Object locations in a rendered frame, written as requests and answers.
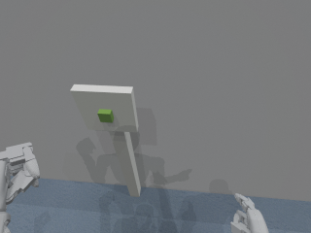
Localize robot left forearm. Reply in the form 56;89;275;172
0;212;12;233

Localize button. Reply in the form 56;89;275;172
97;109;114;123

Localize panel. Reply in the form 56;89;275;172
70;84;141;197

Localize left robot hand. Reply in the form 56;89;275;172
0;142;40;212

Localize right robot hand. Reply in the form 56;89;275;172
230;193;269;233

